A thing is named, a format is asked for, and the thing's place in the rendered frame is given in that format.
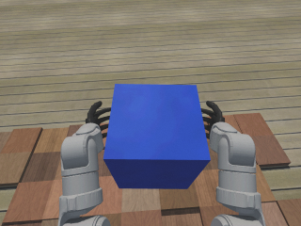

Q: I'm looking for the right robot upper arm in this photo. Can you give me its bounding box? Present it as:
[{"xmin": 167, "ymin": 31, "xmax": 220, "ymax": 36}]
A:
[{"xmin": 211, "ymin": 214, "xmax": 262, "ymax": 226}]

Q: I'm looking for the robot left hand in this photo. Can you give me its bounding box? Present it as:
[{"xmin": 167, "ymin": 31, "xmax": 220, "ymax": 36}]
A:
[{"xmin": 86, "ymin": 101, "xmax": 111, "ymax": 138}]

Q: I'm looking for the carton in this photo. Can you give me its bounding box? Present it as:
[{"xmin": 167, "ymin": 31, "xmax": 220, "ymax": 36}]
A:
[{"xmin": 103, "ymin": 84, "xmax": 211, "ymax": 189}]

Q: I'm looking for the left robot upper arm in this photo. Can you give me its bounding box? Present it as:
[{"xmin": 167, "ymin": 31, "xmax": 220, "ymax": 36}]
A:
[{"xmin": 63, "ymin": 215, "xmax": 111, "ymax": 226}]

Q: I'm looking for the robot right forearm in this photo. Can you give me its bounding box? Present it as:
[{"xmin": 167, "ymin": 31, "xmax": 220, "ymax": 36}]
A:
[{"xmin": 209, "ymin": 121, "xmax": 266, "ymax": 226}]

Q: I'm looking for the robot right hand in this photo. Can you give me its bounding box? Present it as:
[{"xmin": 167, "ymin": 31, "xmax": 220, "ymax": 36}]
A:
[{"xmin": 201, "ymin": 101, "xmax": 225, "ymax": 139}]

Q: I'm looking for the robot left forearm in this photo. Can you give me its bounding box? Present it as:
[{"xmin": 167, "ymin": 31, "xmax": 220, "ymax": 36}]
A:
[{"xmin": 57, "ymin": 122, "xmax": 104, "ymax": 226}]

